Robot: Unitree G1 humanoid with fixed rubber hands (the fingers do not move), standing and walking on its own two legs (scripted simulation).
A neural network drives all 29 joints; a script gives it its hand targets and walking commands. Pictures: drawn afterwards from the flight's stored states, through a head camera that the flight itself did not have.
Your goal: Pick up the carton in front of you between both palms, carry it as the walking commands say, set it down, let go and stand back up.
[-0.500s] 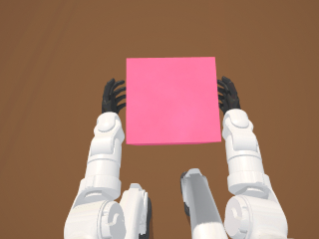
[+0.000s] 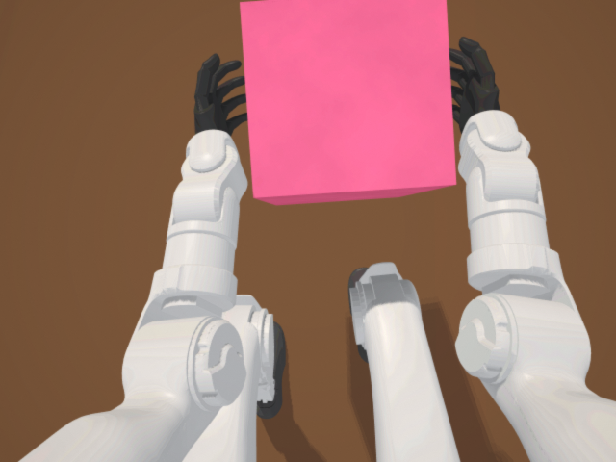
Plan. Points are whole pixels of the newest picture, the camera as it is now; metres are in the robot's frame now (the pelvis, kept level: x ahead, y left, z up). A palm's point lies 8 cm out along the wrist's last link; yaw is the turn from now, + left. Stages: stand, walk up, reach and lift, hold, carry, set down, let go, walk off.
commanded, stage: set down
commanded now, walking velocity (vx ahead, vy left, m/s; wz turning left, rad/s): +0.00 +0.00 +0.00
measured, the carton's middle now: (339, 124) +0.50 -0.12 -0.19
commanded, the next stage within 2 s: none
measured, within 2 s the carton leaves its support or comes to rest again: rests again in 1.02 s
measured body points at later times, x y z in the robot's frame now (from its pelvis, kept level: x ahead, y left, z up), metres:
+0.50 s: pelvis -0.02 +0.00 -0.09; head +0.35 -0.10 +0.14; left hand +0.55 +0.00 -0.26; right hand +0.50 -0.30 -0.27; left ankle +0.06 +0.12 -0.48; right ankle +0.13 -0.12 -0.48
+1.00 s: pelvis -0.03 +0.00 -0.12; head +0.35 -0.08 +0.10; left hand +0.54 +0.01 -0.30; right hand +0.50 -0.30 -0.31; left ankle +0.06 +0.12 -0.48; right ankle +0.13 -0.12 -0.48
